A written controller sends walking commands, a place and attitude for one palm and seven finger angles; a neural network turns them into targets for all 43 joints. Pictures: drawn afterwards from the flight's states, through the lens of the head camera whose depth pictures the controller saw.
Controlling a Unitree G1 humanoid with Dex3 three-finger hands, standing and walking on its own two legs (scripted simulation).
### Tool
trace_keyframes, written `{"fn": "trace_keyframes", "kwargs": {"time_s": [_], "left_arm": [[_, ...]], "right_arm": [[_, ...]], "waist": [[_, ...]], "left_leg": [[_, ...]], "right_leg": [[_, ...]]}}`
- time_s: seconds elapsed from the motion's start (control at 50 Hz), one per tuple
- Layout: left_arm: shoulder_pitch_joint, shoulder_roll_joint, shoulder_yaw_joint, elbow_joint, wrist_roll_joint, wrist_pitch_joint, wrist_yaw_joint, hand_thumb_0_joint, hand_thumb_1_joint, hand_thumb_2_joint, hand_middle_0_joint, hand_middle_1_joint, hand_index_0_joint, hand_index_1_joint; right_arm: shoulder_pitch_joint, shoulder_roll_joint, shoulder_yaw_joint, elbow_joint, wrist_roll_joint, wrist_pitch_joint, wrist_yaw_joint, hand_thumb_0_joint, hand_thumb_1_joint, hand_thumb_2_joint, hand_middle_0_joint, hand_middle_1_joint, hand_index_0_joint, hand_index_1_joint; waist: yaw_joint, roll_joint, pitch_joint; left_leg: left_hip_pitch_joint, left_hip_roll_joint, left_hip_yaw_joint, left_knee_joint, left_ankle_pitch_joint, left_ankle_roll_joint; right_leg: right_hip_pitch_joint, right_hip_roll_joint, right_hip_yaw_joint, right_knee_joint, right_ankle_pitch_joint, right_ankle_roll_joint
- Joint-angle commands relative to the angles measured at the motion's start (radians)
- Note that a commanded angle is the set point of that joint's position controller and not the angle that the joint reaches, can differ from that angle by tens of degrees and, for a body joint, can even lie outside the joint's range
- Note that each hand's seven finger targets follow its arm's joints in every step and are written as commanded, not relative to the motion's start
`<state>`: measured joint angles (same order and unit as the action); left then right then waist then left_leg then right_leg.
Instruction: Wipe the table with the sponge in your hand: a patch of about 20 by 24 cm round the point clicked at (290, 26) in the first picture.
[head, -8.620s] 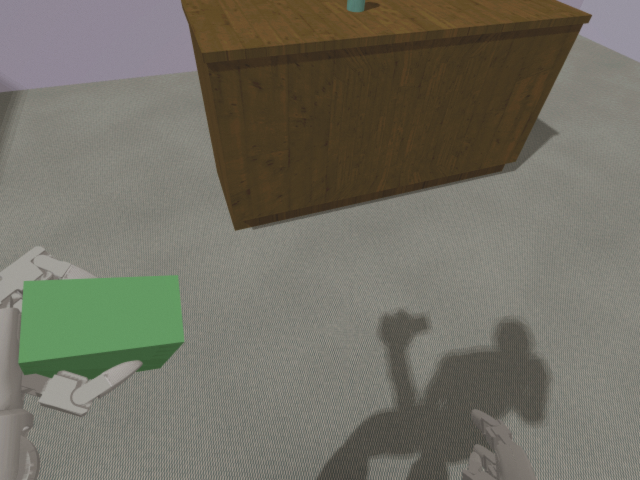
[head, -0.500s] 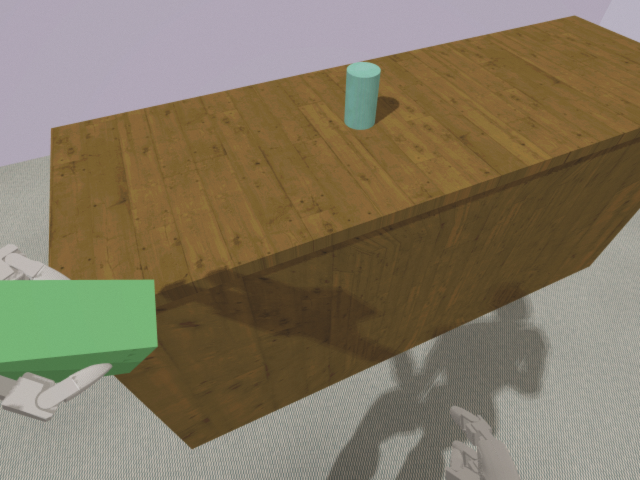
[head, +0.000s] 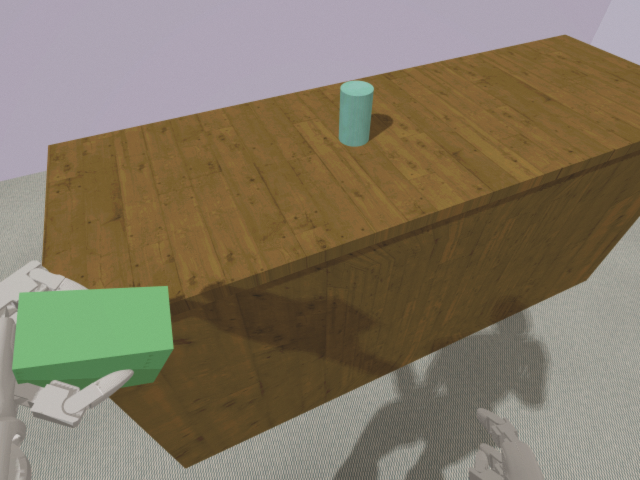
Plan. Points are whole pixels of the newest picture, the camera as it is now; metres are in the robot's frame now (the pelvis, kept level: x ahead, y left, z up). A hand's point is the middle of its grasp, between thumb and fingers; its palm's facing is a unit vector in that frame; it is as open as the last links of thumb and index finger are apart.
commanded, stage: look again from close up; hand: left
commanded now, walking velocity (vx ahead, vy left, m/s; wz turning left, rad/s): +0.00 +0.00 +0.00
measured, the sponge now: (118, 342) +0.22 +0.22 +0.13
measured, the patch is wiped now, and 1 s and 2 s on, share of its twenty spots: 0.00 0.00 0.00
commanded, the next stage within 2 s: shuffle to correct the standing spot in 0.28 s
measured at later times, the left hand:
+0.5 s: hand (50, 343) +0.21 +0.27 +0.14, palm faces +0.39 -0.85 -0.35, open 10.0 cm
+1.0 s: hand (123, 277) +0.28 +0.23 +0.15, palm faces +0.45 -0.82 -0.34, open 10.0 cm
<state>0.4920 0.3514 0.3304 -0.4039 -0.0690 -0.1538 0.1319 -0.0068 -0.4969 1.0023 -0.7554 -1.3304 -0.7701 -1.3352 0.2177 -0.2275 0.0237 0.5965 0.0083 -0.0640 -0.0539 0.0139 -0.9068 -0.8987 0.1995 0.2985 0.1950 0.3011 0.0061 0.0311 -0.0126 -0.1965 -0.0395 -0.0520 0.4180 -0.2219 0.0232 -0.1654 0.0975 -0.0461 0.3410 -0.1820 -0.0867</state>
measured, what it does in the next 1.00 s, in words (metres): lifts its left foot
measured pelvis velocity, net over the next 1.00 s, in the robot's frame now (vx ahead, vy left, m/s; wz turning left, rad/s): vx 0.09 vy -0.03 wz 0.06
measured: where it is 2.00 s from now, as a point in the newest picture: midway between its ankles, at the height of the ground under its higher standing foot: outside the picture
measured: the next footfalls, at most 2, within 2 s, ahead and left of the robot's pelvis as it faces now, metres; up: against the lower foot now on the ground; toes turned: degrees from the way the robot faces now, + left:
left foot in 1.08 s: +0.24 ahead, +0.11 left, +0.00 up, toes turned +11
right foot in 1.34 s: +0.25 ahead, -0.20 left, +0.00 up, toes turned +6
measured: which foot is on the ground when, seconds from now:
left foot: down 0.00-0.78, up 0.80-1.00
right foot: down 0.00-1.00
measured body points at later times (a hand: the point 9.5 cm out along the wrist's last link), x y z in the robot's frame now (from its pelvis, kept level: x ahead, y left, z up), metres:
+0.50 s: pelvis +0.00 +0.02 +0.00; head +0.00 +0.03 +0.45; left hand +0.18 +0.32 +0.16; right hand +0.18 -0.21 -0.08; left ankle +0.00 +0.10 -0.74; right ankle +0.00 -0.06 -0.74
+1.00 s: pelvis +0.09 -0.03 -0.02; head +0.11 +0.00 +0.43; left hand +0.25 +0.27 +0.17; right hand +0.25 -0.26 -0.10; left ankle +0.15 +0.10 -0.70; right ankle +0.02 -0.08 -0.74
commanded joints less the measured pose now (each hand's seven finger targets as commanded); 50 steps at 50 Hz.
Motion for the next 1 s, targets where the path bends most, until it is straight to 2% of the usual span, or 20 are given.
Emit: {"fn": "trace_keyframes", "kwargs": {"time_s": [0.0,0.06,0.2,0.38,0.42,0.5,0.54,0.58,0.62,0.66,0.7,0.72,0.74,0.76,0.78,0.82,0.86,0.9,0.96,0.98], "left_arm": [[-0.122,0.171,0.096,-0.223,-0.003,-0.067,0.020,0.000,0.100,1.300,-1.200,-1.600,-1.200,-1.600],[-0.164,0.202,0.114,-0.269,0.000,-0.071,0.020,0.000,0.100,1.300,-1.200,-1.600,-1.200,-1.600],[-0.100,0.168,0.102,-0.212,-0.004,-0.065,0.016,0.000,0.100,1.300,-1.200,-1.600,-1.200,-1.600],[-0.110,0.169,0.093,-0.230,-0.006,-0.066,0.009,0.000,0.100,1.300,-1.200,-1.600,-1.200,-1.600],[-0.128,0.176,0.097,-0.246,-0.005,-0.067,0.011,0.000,0.100,1.300,-1.200,-1.600,-1.200,-1.600],[-0.190,0.163,0.081,-0.269,0.015,-0.067,0.014,0.000,0.100,1.300,-1.200,-1.600,-1.200,-1.600],[-0.207,0.163,0.078,-0.272,0.025,-0.070,0.016,0.000,0.100,1.300,-1.200,-1.600,-1.200,-1.600],[-0.207,0.169,0.078,-0.286,0.028,-0.073,0.018,0.000,0.100,1.300,-1.200,-1.600,-1.200,-1.600],[-0.152,0.173,0.087,-0.271,0.028,-0.068,0.019,0.000,0.100,1.300,-1.200,-1.600,-1.200,-1.600],[-0.102,0.183,0.114,-0.275,0.028,-0.065,0.018,0.000,0.100,1.300,-1.200,-1.600,-1.200,-1.600],[-0.057,0.186,0.130,-0.276,0.021,-0.064,0.021,0.000,0.100,1.300,-1.200,-1.600,-1.200,-1.600],[-0.041,0.195,0.143,-0.284,0.017,-0.064,0.024,0.000,0.100,1.300,-1.200,-1.600,-1.200,-1.600],[-0.046,0.201,0.149,-0.286,0.005,-0.062,0.022,0.000,0.100,1.300,-1.200,-1.600,-1.200,-1.600],[-0.051,0.180,0.137,-0.275,-0.008,-0.069,0.020,0.000,0.100,1.300,-1.200,-1.600,-1.200,-1.600],[-0.051,0.182,0.141,-0.288,-0.008,-0.080,0.023,0.000,0.100,1.300,-1.200,-1.600,-1.200,-1.600],[-0.023,0.204,0.168,-0.297,-0.003,-0.092,0.026,0.000,0.100,1.300,-1.200,-1.600,-1.200,-1.600],[-0.102,0.231,0.172,-0.366,0.010,-0.110,0.034,0.000,0.100,1.300,-1.200,-1.600,-1.200,-1.600],[-0.181,0.211,0.146,-0.389,0.005,-0.117,0.033,0.000,0.100,1.300,-1.200,-1.600,-1.200,-1.600],[-0.229,0.221,0.149,-0.402,-0.001,-0.115,0.028,0.000,0.100,1.300,-1.200,-1.600,-1.200,-1.600],[-0.209,0.217,0.148,-0.393,-0.002,-0.111,0.027,0.000,0.100,1.300,-1.200,-1.600,-1.200,-1.600]], "right_arm": [[-0.107,-0.104,-0.040,-0.154,-0.001,-0.056,-0.017,0.000,-0.900,-0.900,0.200,0.300,0.200,0.300],[-0.118,-0.106,-0.039,-0.155,-0.005,-0.060,-0.018,0.000,-0.900,-0.900,0.200,0.300,0.200,0.300],[-0.111,-0.095,-0.035,-0.156,-0.004,-0.048,-0.013,0.000,-0.900,-0.900,0.200,0.300,0.200,0.300],[-0.117,-0.100,-0.036,-0.158,-0.006,-0.040,-0.018,0.000,-0.900,-0.900,0.200,0.300,0.200,0.300],[-0.117,-0.108,-0.044,-0.156,-0.010,-0.038,-0.023,0.000,-0.900,-0.900,0.200,0.300,0.200,0.300],[-0.118,-0.100,-0.041,-0.157,-0.011,-0.039,-0.030,0.000,-0.900,-0.900,0.200,0.300,0.200,0.300],[-0.106,-0.092,-0.041,-0.154,-0.012,-0.046,-0.030,0.000,-0.900,-0.900,0.200,0.300,0.200,0.300],[-0.088,-0.088,-0.042,-0.146,-0.017,-0.057,-0.028,0.000,-0.900,-0.900,0.200,0.300,0.200,0.300],[-0.078,-0.092,-0.047,-0.143,-0.019,-0.054,-0.020,0.000,-0.900,-0.900,0.200,0.300,0.200,0.300],[-0.085,-0.097,-0.051,-0.151,-0.015,-0.049,-0.010,0.000,-0.900,-0.900,0.200,0.300,0.200,0.300],[-0.089,-0.093,-0.053,-0.156,-0.009,-0.031,-0.004,0.000,-0.900,-0.900,0.200,0.300,0.200,0.300],[-0.090,-0.088,-0.057,-0.160,-0.002,-0.025,0.001,0.000,-0.900,-0.900,0.200,0.300,0.200,0.300],[-0.092,-0.086,-0.064,-0.165,0.003,-0.026,0.005,0.000,-0.900,-0.900,0.200,0.300,0.200,0.300],[-0.099,-0.089,-0.076,-0.169,0.014,-0.032,0.011,0.000,-0.900,-0.900,0.200,0.300,0.200,0.300],[-0.090,-0.094,-0.076,-0.164,0.016,-0.028,0.015,0.000,-0.900,-0.900,0.200,0.300,0.200,0.300],[-0.111,-0.071,-0.049,-0.157,0.006,-0.017,0.016,0.000,-0.900,-0.900,0.200,0.300,0.200,0.300],[-0.146,-0.059,-0.036,-0.151,-0.002,-0.011,0.017,0.000,-0.900,-0.900,0.200,0.300,0.200,0.300],[-0.136,-0.052,-0.036,-0.153,-0.010,-0.011,0.015,0.000,-0.900,-0.900,0.200,0.300,0.200,0.300],[-0.149,-0.048,-0.050,-0.163,-0.011,-0.036,0.006,0.000,-0.900,-0.900,0.200,0.300,0.200,0.300],[-0.125,-0.049,-0.053,-0.164,-0.011,-0.042,0.002,0.000,-0.900,-0.900,0.200,0.300,0.200,0.300]], "waist": [[0.008,-0.026,-0.112],[0.009,0.016,-0.112],[0.011,-0.017,-0.084],[0.006,-0.002,-0.100],[0.004,0.017,-0.098],[-0.006,0.118,0.002],[-0.013,0.146,0.022],[-0.019,0.136,0.005],[-0.012,0.132,-0.030],[-0.006,0.111,-0.075],[0.004,0.069,-0.125],[0.010,-0.027,-0.164],[0.011,-0.188,-0.170],[0.009,-0.263,-0.134],[0.003,-0.204,-0.087],[0.009,-0.039,0.013],[0.009,0.022,0.029],[0.003,-0.002,0.050],[0.019,-0.047,0.024],[0.019,-0.041,-0.013]], "left_leg": [[0.013,0.065,-0.035,-0.032,0.226,-0.001],[0.030,0.059,-0.034,-0.037,0.226,-0.004],[-0.011,0.062,-0.049,-0.048,0.179,-0.007],[-0.030,0.079,-0.069,-0.086,0.145,-0.009],[-0.045,0.109,-0.111,-0.123,-0.011,0.005],[-0.109,0.209,-0.294,-0.243,-0.380,0.053],[-0.054,0.246,-0.352,-0.235,-0.358,0.079],[0.073,0.264,-0.375,-0.185,-0.137,0.078],[0.147,0.269,-0.342,-0.105,0.122,0.079],[0.121,0.239,-0.238,0.004,0.255,0.056],[-0.115,0.190,-0.127,0.154,0.264,0.029],[-0.276,0.142,-0.039,0.311,0.210,0.016],[-0.433,0.056,0.053,0.511,0.047,-0.012],[-0.539,0.031,0.071,0.696,-0.255,-0.025],[-0.571,0.065,0.024,0.796,-0.291,-0.025],[-0.597,0.116,0.020,0.844,-0.258,-0.032],[-0.572,0.150,0.049,0.767,-0.194,-0.033],[-0.462,0.164,0.106,0.631,-0.087,-0.031],[-0.226,0.128,0.208,0.376,0.012,-0.019],[-0.124,0.086,0.252,0.286,0.062,-0.013]], "right_leg": [[0.086,-0.161,0.111,-0.039,0.216,0.098],[0.072,-0.156,0.117,-0.040,0.198,0.093],[0.087,-0.163,0.118,-0.057,0.142,0.080],[0.108,-0.140,0.084,-0.012,0.101,0.072],[0.079,-0.116,0.077,0.030,-0.032,0.064],[-0.052,-0.070,0.045,0.181,-0.175,0.060],[-0.137,-0.071,0.033,0.222,-0.174,0.055],[-0.222,-0.070,0.024,0.231,-0.189,0.051],[-0.237,-0.071,0.015,0.201,-0.209,0.046],[-0.137,-0.070,-0.005,0.115,-0.137,0.035],[0.131,-0.103,0.027,0.091,0.006,-0.001],[0.279,-0.180,0.123,0.102,0.053,-0.055],[0.353,-0.317,0.332,0.061,0.033,-0.147],[0.353,-0.428,0.474,0.004,0.053,-0.221],[0.297,-0.444,0.478,-0.018,0.051,-0.225],[0.179,-0.419,0.400,-0.020,0.127,-0.218],[0.133,-0.384,0.302,-0.014,0.202,-0.192],[0.026,-0.334,0.184,-0.031,0.197,-0.161],[-0.018,-0.283,0.099,0.052,0.272,-0.118],[-0.008,-0.257,0.047,0.146,0.325,-0.091]]}}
